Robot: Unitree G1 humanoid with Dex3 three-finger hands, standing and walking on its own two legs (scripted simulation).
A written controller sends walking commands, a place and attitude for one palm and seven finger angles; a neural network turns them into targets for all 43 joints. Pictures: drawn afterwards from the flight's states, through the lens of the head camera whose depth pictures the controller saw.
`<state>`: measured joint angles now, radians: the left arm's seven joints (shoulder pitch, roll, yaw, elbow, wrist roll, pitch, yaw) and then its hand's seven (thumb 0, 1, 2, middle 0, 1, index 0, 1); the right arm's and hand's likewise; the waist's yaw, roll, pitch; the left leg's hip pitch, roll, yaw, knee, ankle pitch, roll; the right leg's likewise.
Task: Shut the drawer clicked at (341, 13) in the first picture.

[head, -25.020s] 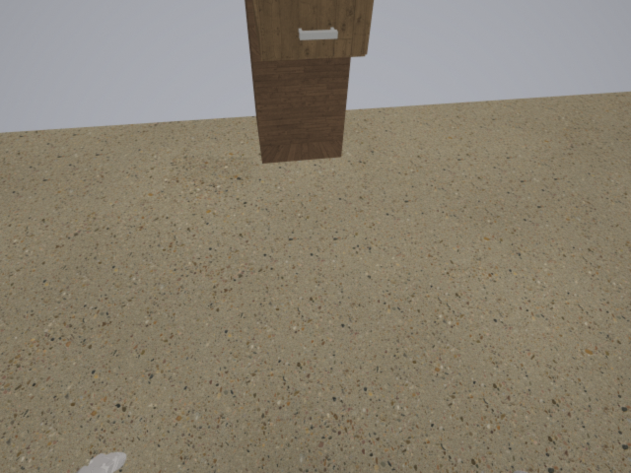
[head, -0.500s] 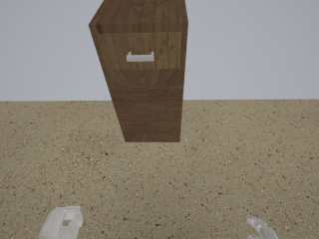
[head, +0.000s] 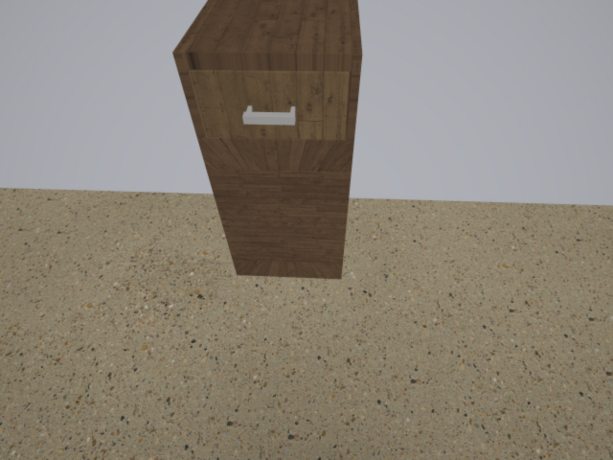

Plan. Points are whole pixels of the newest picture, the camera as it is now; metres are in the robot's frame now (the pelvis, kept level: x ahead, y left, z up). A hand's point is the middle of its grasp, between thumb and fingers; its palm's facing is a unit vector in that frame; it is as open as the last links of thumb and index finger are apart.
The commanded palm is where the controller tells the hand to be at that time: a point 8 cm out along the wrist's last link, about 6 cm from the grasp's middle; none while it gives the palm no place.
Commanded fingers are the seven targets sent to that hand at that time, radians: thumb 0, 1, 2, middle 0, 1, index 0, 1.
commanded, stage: let the arm hang, fingers relaxed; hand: left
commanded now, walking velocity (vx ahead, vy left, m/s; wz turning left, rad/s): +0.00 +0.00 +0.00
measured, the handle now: (270, 114) +0.86 +0.14 -0.02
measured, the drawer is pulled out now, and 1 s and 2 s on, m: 0.00 0.00 0.00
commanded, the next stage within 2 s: look to check the result in 0.42 s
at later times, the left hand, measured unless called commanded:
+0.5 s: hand out of the picture +0.09 +0.20 -0.16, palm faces -0.02 -0.96 -0.27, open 7.4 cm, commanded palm none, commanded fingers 0.00 0.90 0.90 -0.20 -0.30 -0.20 -0.30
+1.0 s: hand out of the picture +0.09 +0.21 -0.16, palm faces -0.02 -0.95 -0.32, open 7.4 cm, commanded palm none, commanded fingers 0.00 0.90 0.90 -0.20 -0.30 -0.20 -0.30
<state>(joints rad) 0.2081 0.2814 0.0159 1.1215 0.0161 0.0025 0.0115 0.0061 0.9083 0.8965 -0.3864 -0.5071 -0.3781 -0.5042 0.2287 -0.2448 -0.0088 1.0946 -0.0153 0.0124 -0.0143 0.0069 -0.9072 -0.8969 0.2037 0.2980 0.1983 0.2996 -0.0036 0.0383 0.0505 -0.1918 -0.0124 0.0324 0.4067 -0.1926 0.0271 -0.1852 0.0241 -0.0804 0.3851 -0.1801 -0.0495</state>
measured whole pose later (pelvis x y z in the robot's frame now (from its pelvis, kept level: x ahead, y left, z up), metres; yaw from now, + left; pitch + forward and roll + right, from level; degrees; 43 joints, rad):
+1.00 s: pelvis +0.03 -0.02 +0.00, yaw -1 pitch -1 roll +0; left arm 0.13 0.28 0.02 1.15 0.01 -0.02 0.01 0.00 0.91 0.90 -0.21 -0.30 -0.20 -0.30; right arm 0.17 -0.28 -0.01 1.13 -0.02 0.01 -0.02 0.00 -0.91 -0.90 0.20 0.30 0.20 0.30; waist -0.01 0.02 0.04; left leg -0.10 0.02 0.04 0.32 -0.19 -0.01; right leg -0.10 0.06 -0.07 0.29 -0.17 -0.08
